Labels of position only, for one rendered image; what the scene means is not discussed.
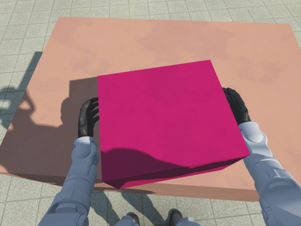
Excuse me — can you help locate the robot right hand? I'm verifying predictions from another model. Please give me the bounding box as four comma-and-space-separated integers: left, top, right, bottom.
222, 87, 251, 125

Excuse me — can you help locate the carton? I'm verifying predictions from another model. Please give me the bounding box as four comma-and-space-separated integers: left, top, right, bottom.
97, 60, 250, 189

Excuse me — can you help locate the robot left shin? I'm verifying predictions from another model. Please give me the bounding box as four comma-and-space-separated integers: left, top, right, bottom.
121, 216, 135, 222

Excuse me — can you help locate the robot right foot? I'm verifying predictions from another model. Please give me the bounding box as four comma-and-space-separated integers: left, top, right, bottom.
169, 210, 183, 226

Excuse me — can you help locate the pedestal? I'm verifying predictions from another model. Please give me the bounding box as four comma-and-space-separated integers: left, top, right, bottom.
0, 16, 301, 202

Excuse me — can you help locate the robot left upper arm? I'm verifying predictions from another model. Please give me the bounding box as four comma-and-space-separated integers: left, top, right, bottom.
39, 212, 89, 226

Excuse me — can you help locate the robot right upper arm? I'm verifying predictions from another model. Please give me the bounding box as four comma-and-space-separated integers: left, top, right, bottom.
259, 187, 301, 226

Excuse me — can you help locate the robot left hand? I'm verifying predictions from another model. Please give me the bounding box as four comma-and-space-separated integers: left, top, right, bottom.
78, 97, 99, 138

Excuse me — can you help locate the robot left forearm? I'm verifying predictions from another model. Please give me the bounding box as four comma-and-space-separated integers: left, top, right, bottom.
38, 137, 100, 226

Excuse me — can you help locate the robot right forearm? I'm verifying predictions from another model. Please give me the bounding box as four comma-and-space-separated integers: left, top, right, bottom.
238, 121, 301, 197

